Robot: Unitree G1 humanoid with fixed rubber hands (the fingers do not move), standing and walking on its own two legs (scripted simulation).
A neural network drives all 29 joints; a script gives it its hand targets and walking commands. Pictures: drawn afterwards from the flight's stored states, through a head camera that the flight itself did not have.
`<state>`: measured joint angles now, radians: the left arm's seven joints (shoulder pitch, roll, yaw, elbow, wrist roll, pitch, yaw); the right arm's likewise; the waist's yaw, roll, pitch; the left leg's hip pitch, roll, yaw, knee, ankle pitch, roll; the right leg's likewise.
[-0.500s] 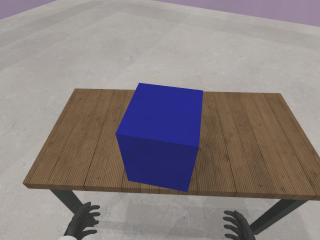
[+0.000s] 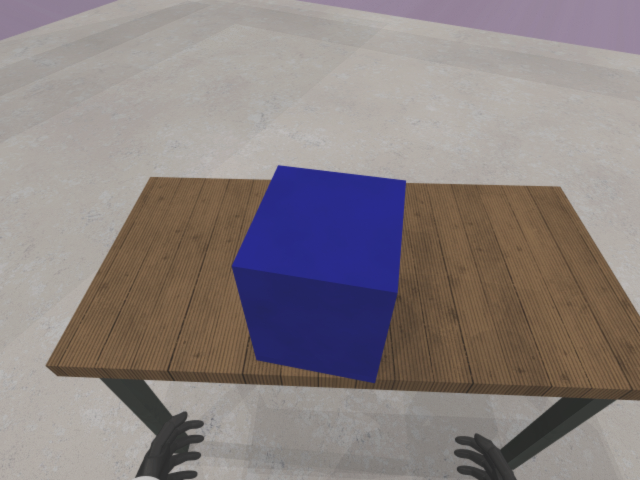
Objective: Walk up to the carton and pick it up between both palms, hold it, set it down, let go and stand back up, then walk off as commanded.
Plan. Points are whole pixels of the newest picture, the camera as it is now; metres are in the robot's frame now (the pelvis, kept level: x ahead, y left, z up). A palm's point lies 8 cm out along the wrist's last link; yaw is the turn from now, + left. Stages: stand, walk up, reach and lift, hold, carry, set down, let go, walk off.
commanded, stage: let go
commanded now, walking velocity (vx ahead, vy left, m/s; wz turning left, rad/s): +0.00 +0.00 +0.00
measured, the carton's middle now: (327, 275) +0.43 +0.01 -0.01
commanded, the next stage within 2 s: stand in 0.10 s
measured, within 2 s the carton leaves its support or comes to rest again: neither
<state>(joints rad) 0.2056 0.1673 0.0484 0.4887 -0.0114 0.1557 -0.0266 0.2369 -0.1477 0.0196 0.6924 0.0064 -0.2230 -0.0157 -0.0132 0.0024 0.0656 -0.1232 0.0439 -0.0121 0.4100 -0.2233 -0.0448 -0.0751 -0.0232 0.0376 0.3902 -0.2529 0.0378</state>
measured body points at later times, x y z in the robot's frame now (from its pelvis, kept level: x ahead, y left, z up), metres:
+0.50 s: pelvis +0.00 +0.00 +0.00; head +0.00 +0.00 +0.45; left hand +0.17 +0.29 -0.07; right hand +0.09 -0.29 -0.12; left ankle +0.00 +0.14 -0.74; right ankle -0.02 -0.14 -0.74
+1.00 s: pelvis +0.00 +0.00 +0.00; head +0.00 +0.00 +0.45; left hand +0.13 +0.30 -0.09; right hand +0.07 -0.29 -0.12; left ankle +0.00 +0.14 -0.74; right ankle -0.02 -0.14 -0.74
